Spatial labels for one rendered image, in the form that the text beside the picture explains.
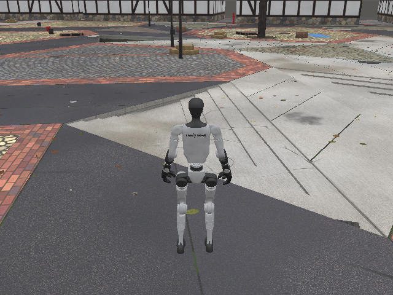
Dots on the right robot upper arm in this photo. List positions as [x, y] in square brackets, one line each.
[215, 130]

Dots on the robot right foot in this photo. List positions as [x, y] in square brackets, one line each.
[209, 247]

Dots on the robot torso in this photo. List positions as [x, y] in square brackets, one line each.
[196, 143]

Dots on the robot right hand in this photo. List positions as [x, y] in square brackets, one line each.
[225, 175]

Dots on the robot left hand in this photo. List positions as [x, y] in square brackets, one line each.
[169, 174]

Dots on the right robot forearm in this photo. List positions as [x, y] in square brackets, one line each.
[224, 163]

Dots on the left robot forearm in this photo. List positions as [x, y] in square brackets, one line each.
[168, 163]

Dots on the left robot upper arm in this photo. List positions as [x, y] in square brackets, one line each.
[174, 139]

